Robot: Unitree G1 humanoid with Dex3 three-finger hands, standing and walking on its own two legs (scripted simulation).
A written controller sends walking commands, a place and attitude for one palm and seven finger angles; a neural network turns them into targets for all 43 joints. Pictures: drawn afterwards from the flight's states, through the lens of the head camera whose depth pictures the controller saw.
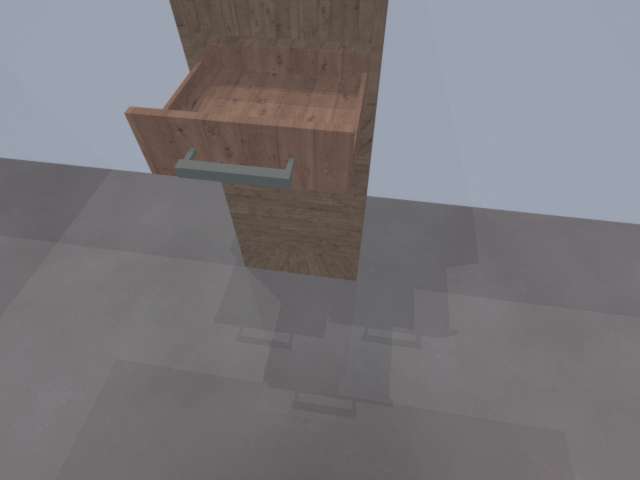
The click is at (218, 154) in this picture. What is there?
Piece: drawer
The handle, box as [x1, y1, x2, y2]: [174, 148, 294, 188]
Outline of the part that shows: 174,167 177,175 180,177 289,188 292,180 291,171 294,164 294,158 289,158 285,169 275,169 194,161 192,159 196,152 195,149 190,148 183,159 179,159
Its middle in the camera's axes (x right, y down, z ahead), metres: -0.15 -0.12 +0.66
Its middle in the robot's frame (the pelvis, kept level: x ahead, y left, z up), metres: +0.59 +0.17 +0.04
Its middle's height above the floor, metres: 0.82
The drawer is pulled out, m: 0.30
